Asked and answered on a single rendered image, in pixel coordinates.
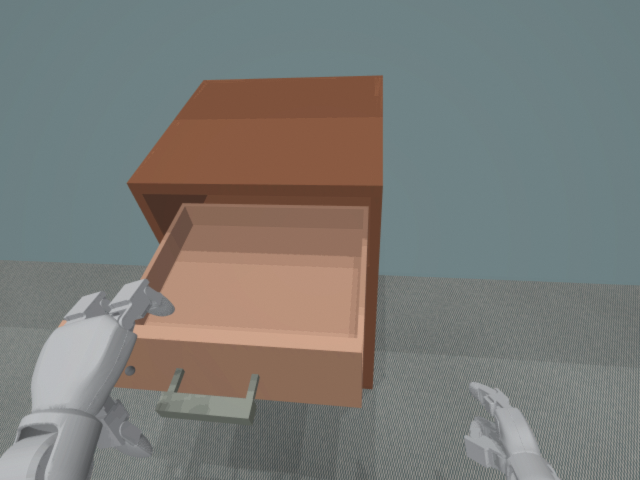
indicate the drawer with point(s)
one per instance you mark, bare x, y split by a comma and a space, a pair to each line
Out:
274, 290

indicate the robot right forearm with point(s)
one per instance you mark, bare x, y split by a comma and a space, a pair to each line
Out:
529, 466

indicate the handle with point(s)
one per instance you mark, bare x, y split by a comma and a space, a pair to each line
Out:
206, 407

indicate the robot left forearm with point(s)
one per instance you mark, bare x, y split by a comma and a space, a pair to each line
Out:
52, 444

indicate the right robot hand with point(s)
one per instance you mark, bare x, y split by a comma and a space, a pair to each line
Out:
491, 444

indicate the cabinet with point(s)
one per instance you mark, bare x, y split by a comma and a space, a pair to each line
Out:
274, 141

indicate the left robot hand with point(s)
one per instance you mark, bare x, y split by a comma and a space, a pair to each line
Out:
81, 362

